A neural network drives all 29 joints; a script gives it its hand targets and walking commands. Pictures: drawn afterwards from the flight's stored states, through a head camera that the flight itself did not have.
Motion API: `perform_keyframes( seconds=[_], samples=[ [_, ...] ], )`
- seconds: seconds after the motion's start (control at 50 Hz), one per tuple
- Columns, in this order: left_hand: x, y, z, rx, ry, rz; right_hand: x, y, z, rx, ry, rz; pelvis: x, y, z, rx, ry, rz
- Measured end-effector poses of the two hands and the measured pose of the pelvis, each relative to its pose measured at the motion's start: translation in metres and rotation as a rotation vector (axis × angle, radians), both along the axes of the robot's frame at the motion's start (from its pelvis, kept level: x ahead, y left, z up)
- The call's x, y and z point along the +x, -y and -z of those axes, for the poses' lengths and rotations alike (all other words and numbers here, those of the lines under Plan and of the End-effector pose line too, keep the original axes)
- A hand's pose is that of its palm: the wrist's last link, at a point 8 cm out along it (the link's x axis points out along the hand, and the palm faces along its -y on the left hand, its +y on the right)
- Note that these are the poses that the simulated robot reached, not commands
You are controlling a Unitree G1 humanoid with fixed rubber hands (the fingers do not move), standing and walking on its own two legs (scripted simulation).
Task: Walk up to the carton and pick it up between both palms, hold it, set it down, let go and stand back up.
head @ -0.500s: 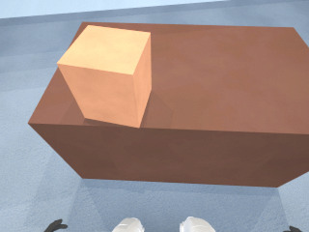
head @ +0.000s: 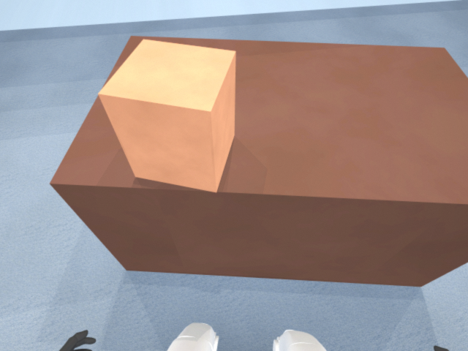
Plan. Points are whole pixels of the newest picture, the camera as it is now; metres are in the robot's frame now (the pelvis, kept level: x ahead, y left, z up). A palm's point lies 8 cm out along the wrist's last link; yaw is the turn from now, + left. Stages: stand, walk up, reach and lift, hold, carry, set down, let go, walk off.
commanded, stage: walk up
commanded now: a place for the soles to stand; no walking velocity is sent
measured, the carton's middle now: (181, 119) +0.57 +0.16 +0.03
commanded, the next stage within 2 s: none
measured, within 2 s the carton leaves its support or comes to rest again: neither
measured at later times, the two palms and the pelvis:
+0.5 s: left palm out of the picture +0.12 +0.45 -0.07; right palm (381, 350) +0.14 -0.22 -0.08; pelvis +0.06 +0.11 +0.00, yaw +7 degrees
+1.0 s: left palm out of the picture +0.16 +0.55 -0.07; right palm (311, 275) +0.26 -0.12 -0.08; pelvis +0.15 +0.20 +0.00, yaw +11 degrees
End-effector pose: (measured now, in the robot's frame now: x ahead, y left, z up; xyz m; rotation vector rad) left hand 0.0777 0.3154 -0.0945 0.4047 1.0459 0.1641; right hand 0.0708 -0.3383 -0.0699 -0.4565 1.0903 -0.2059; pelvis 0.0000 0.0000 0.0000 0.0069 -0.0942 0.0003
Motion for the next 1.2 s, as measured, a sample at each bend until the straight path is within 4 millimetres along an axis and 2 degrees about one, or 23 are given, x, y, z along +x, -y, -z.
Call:
perform_keyframes(
  seconds=[0.14, 0.22, 0.3, 0.4, 0.5, 0.6, 0.68, 0.74, 0.8, 0.9, 0.98, 1.08, 1.12, 1.2],
  samples=[
    [-0.009, -0.062, -0.001, 0.053, -0.013, -0.010, 0.010, -0.048, 0.004, 0.032, -0.033, -0.033, 0.005, -0.043, 0.004, -0.032, -0.009, -0.027],
    [0.002, -0.097, 0.005, 0.064, -0.011, -0.004, 0.011, -0.079, 0.007, 0.030, -0.024, -0.013, 0.013, -0.075, 0.009, -0.044, 0.001, -0.050],
    [0.021, -0.114, -0.008, 0.071, -0.011, 0.013, 0.016, -0.096, -0.003, 0.029, -0.023, 0.011, 0.025, -0.093, -0.002, -0.042, -0.012, -0.070],
    [0.034, -0.130, -0.020, 0.090, -0.022, 0.000, 0.039, -0.111, -0.001, 0.048, -0.034, -0.003, 0.044, -0.105, -0.008, -0.020, -0.028, -0.096],
    [0.046, -0.136, -0.024, 0.117, -0.019, -0.015, 0.067, -0.118, 0.014, 0.075, -0.051, -0.028, 0.064, -0.108, -0.003, 0.001, -0.047, -0.115],
    [0.040, -0.151, -0.032, 0.133, 0.000, -0.076, 0.107, -0.137, 0.015, 0.088, -0.021, -0.085, 0.083, -0.119, -0.005, -0.013, -0.019, -0.116],
    [0.032, -0.168, -0.026, 0.121, -0.017, -0.113, 0.133, -0.157, 0.012, 0.081, -0.013, -0.124, 0.093, -0.136, -0.003, -0.030, -0.019, -0.120],
    [0.034, -0.186, -0.018, 0.102, -0.030, -0.120, 0.144, -0.177, 0.011, 0.071, -0.014, -0.137, 0.101, -0.156, 0.000, -0.046, -0.029, -0.130],
    [0.045, -0.207, -0.008, 0.097, -0.027, -0.116, 0.150, -0.198, 0.016, 0.067, 0.004, -0.129, 0.109, -0.177, 0.007, -0.050, -0.015, -0.144],
    [0.070, -0.224, -0.018, 0.098, -0.027, -0.097, 0.162, -0.212, 0.006, 0.061, 0.014, -0.102, 0.127, -0.194, -0.002, -0.044, -0.025, -0.168],
    [0.083, -0.231, -0.024, 0.105, -0.036, -0.103, 0.181, -0.220, 0.007, 0.065, 0.012, -0.108, 0.143, -0.200, -0.004, -0.032, -0.033, -0.181],
    [0.095, -0.229, -0.026, 0.125, -0.055, -0.114, 0.201, -0.218, 0.018, 0.070, 0.003, -0.114, 0.160, -0.197, -0.001, -0.010, -0.052, -0.182],
    [0.097, -0.226, -0.025, 0.131, -0.047, -0.128, 0.210, -0.218, 0.025, 0.076, 0.009, -0.122, 0.166, -0.194, 0.003, -0.011, -0.044, -0.180],
    [0.096, -0.226, -0.030, 0.129, -0.033, -0.152, 0.226, -0.224, 0.022, 0.075, 0.032, -0.142, 0.171, -0.196, 0.000, -0.011, -0.030, -0.180]
  ],
)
